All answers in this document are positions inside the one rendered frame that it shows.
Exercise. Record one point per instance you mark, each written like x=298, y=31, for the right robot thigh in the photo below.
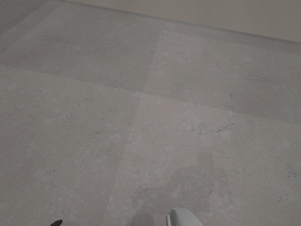
x=182, y=217

